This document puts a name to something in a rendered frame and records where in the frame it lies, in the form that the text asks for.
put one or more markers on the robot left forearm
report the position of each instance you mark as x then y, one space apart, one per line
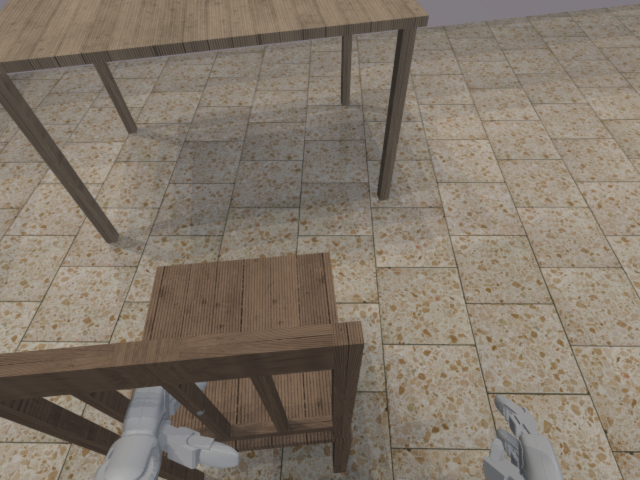
132 457

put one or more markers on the robot left hand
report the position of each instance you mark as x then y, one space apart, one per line
148 408

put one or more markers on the chair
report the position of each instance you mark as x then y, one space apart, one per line
263 333

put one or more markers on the robot right hand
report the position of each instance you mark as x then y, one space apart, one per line
532 456

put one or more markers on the table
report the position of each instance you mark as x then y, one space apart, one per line
44 34

